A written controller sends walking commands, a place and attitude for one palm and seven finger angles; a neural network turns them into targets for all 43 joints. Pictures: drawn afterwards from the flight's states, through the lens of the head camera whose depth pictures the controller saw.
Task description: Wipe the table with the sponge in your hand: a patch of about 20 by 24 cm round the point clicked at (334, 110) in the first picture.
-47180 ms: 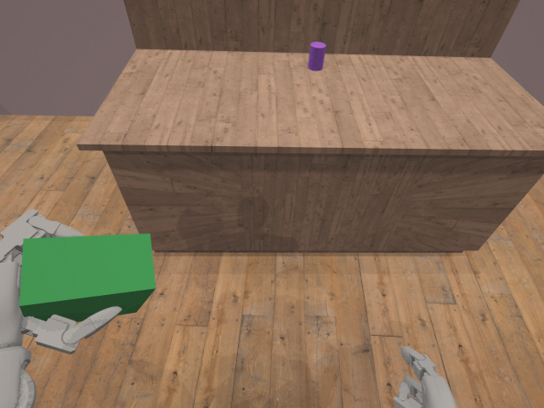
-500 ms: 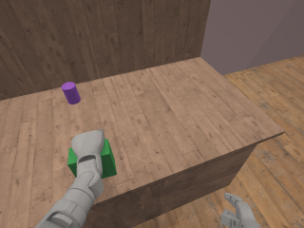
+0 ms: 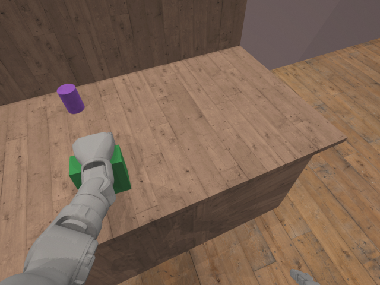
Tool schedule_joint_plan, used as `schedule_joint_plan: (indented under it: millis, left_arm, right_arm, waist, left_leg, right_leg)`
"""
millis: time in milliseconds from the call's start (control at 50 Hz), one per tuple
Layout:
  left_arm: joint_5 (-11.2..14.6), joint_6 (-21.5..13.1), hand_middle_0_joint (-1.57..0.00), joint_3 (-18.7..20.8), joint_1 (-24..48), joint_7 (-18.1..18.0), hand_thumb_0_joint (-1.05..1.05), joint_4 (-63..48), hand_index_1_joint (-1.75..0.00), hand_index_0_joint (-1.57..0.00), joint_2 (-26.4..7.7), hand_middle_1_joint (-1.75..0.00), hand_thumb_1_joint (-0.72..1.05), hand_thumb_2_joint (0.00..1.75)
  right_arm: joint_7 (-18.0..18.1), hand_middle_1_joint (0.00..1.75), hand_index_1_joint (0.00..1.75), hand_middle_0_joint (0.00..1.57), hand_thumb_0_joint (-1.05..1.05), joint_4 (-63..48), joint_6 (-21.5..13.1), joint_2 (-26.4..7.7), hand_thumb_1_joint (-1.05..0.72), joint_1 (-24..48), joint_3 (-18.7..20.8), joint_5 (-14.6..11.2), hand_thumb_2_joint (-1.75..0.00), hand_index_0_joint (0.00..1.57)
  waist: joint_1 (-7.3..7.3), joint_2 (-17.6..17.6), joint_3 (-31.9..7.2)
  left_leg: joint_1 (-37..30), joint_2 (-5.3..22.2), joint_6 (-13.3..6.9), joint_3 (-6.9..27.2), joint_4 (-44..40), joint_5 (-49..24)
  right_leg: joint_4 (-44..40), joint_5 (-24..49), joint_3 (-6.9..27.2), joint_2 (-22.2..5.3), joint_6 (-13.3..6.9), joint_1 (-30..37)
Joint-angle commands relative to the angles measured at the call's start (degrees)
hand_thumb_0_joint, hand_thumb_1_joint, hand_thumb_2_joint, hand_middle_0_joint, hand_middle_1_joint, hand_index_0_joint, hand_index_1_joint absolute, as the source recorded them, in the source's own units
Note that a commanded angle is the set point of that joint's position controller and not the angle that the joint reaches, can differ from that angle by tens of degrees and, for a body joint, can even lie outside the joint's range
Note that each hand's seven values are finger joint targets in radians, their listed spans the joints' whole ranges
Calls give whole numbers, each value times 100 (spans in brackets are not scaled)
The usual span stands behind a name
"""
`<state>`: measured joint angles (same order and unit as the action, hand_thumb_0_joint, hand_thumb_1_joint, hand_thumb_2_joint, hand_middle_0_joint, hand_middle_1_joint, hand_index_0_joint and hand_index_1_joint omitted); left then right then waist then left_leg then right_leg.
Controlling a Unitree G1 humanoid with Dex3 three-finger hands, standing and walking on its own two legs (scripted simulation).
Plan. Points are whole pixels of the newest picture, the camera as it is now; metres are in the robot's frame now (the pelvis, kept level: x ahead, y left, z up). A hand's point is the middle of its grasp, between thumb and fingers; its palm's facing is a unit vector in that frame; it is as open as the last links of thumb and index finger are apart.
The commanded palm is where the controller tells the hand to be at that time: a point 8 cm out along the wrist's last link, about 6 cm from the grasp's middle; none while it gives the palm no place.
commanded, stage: wipe forward along the middle lane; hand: left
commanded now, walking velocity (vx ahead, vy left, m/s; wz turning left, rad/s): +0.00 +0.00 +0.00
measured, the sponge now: (104, 177) +0.38 +0.24 -0.04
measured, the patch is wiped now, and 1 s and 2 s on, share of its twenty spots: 1.00 1.00 1.00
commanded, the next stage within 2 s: slide back across to the first lane in 1.02 s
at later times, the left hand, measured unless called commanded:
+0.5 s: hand (97, 144) +0.46 +0.26 +0.01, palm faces -0.13 +0.00 -0.99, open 10.2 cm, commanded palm +0.44 +0.26 +0.04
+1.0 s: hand (91, 133) +0.49 +0.28 +0.01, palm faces -0.10 -0.01 -0.99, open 10.2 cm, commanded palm +0.49 +0.28 +0.04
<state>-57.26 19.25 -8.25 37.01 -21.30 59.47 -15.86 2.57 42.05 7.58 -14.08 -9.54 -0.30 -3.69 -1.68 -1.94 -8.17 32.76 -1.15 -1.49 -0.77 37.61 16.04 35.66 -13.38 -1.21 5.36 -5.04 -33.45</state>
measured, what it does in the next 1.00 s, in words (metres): stands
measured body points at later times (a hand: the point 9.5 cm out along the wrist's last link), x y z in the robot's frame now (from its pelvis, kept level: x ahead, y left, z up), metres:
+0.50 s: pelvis +0.00 +0.00 -0.01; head +0.07 +0.00 +0.43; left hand +0.46 +0.26 +0.06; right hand +0.05 -0.27 -0.14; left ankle +0.02 +0.11 -0.72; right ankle +0.04 -0.06 -0.72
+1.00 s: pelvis +0.00 +0.03 -0.02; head +0.09 +0.04 +0.41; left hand +0.49 +0.28 +0.06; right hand +0.05 -0.24 -0.15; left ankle +0.02 +0.11 -0.72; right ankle +0.04 -0.06 -0.72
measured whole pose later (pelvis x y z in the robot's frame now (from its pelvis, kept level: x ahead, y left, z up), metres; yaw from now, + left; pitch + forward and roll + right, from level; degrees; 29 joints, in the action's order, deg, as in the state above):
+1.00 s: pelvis +0.00 +0.03 -0.02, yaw -1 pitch +21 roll -3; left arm -60.5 17.0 -2.2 60.0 -20.6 79.0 -27.7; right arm 0.1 41.4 3.3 -14.5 -14.9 -1.5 -2.4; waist -9.0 -2.1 -9.9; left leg 49.9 -1.0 -3.5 0.0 48.6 19.6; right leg 42.8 -15.1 -2.3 5.7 -3.2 -48.7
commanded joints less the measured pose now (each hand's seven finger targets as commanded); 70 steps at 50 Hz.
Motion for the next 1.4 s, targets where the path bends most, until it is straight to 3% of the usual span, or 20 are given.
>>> schedule_joint_plan:
  millis: [0,60,100,180,240,300,380,420,600,680,740,780,820,920,940,1080,1160,1200,1320,1380]
  left_arm:
    - [-166,37,-120,322,1827,-225,0,-33,-160,-120,-1413,-160,10,130]
    - [-121,17,-120,237,2284,-245,0,65,-160,-120,-1530,-160,10,130]
    - [-102,-11,-120,454,2426,-264,0,181,-160,-120,-1774,-160,10,130]
    - [-130,8,-120,354,2795,-204,0,431,-160,-120,-1959,-160,10,130]
    - [-180,-48,-120,288,2864,-120,0,549,-160,-120,-1899,-160,10,130]
    - [-207,-126,-120,587,2793,-78,0,599,-160,-120,-2239,-160,10,130]
    - [-181,-195,-120,498,2755,-54,0,709,-160,-120,-2169,-160,10,130]
    - [-185,-212,-120,554,2794,-44,0,752,-160,-120,-2237,-160,10,130]
    - [-273,-240,-120,630,3111,-30,0,859,-160,-120,-2358,-160,10,130]
    - [-380,-213,-120,456,3198,-26,0,976,-160,-120,-2212,-160,10,130]
    - [-407,-204,-120,664,3129,-63,0,1095,-160,-120,-2433,-160,10,130]
    - [-408,-181,-120,455,3390,-88,0,1128,-160,-120,-2190,-160,10,130]
    - [-448,-165,-120,452,3643,-120,0,1241,-160,-120,-2210,-160,10,130]
    - [-485,-86,-120,662,4244,-171,0,1391,-160,-120,-2729,-160,10,130]
    - [-525,-66,-120,570,4377,-157,0,1468,-160,-120,-2688,-160,10,130]
    - [-632,38,-120,485,4854,131,0,1690,-160,-120,-2900,-160,10,130]
    - [-676,-168,-120,774,4542,304,0,1301,-160,-120,-3251,-160,10,130]
    - [-655,-283,-120,781,4397,356,0,1061,-160,-120,-3124,-160,10,130]
    - [-548,-387,-120,1073,3497,239,0,939,-160,-120,-3228,-160,10,130]
    - [-582,-324,-120,1045,3247,158,0,979,-160,-120,-3184,-160,10,130]
  right_arm:
    - [50,30,30,20,0,-667,-285,-756,-90,272,196,-10,-90,20]
    - [68,30,30,20,0,-661,-347,-765,-90,139,195,-27,-90,20]
    - [63,30,30,20,0,-610,-382,-794,-90,43,214,-16,-90,20]
    - [73,30,30,20,0,-568,-437,-848,-90,-139,189,-31,-90,20]
    - [36,30,30,20,0,-567,-486,-855,-90,-314,189,-36,-90,20]
    - [3,30,30,20,0,-548,-497,-883,-90,-430,210,-20,-90,20]
    - [-32,30,30,20,0,-554,-541,-894,-90,-600,209,-13,-90,20]
    - [-52,30,30,20,0,-528,-541,-922,-90,-678,222,-13,-90,20]
    - [-123,30,30,20,0,-458,-546,-963,-90,-891,240,31,-90,20]
    - [-145,30,30,20,0,-470,-525,-959,-90,-983,239,40,-90,20]
    - [-164,30,30,20,0,-466,-498,-983,-90,-1040,240,63,-90,20]
    - [-172,30,30,20,0,-466,-499,-972,-90,-1020,242,69,-90,20]
    - [-185,30,30,20,0,-414,-517,-1002,-90,-1080,246,87,-90,20]
    - [-159,30,30,20,0,-391,-544,-1082,-90,-1128,201,119,-90,20]
    - [-155,30,30,20,0,-389,-559,-1084,-90,-1158,192,128,-90,20]
    - [-167,30,30,20,0,-418,-574,-1140,-90,-1360,148,132,-90,20]
    - [-188,30,30,20,0,-528,-533,-1122,-90,-1500,173,146,-90,20]
    - [-196,30,30,20,0,-552,-514,-1082,-90,-1539,220,160,-90,20]
    - [-252,30,30,20,0,-507,-420,-1093,-90,-1582,261,160,-90,20]
    - [-300,30,30,20,0,-470,-372,-1111,-90,-1489,278,144,-90,20]
  waist:
    - [-147,733,-994]
    - [-272,603,-1047]
    - [-279,605,-1222]
    - [-447,597,-1212]
    - [-465,411,-1414]
    - [-398,376,-1738]
    - [-471,438,-1655]
    - [-514,602,-1690]
    - [-581,340,-1755]
    - [-648,216,-1717]
    - [-576,193,-1849]
    - [-693,125,-1722]
    - [-772,132,-1646]
    - [-872,161,-1808]
    - [-945,147,-1745]
    - [-1041,-244,-2010]
    - [-754,-502,-2670]
    - [-690,-613,-2863]
    - [-462,-160,-2450]
    - [-446,-102,-2053]
  left_leg:
    - [451,-88,-81,127,-287,495]
    - [618,-83,-84,78,-183,714]
    - [696,-62,-95,99,-107,642]
    - [974,-48,-91,90,42,757]
    - [933,-45,-114,116,68,670]
    - [1008,-32,-123,111,175,427]
    - [1220,-10,-116,90,289,402]
    - [1227,-7,-142,98,314,304]
    - [1051,18,-180,106,360,4]
    - [955,25,-175,143,350,19]
    - [905,34,-177,170,396,-142]
    - [876,42,-174,195,379,6]
    - [845,73,-183,255,403,16]
    - [1110,65,-208,249,497,287]
    - [1127,73,-211,249,523,318]
    - [987,120,-207,301,557,321]
    - [646,126,-186,360,583,-188]
    - [305,154,-162,414,551,-555]
    - [223,161,-156,414,386,-923]
    - [182,165,-142,413,238,-819]
  right_leg:
    - [-851,-479,936,-446,232,956]
    - [-890,-980,973,-491,291,854]
    - [-840,-859,1011,-485,276,924]
    - [-859,-1072,1151,-529,312,870]
    - [-690,-754,989,-467,302,817]
    - [-543,-233,985,-446,286,1028]
    - [-509,-3,1063,-483,303,1030]
    - [-418,269,918,-422,327,1013]
    - [-223,699,621,-301,305,659]
    - [-167,541,486,-258,298,359]
    - [-61,637,405,-221,274,312]
    - [-92,357,353,-206,282,38]
    - [-36,243,278,-181,271,-193]
    - [13,-92,307,-181,286,-241]
    - [19,-103,298,-183,288,-324]
    - [92,-239,236,-123,264,-508]
    - [221,120,203,-88,215,-238]
    - [233,357,159,-66,190,-207]
    - [70,726,127,-44,205,131]
    - [-48,584,106,-51,202,70]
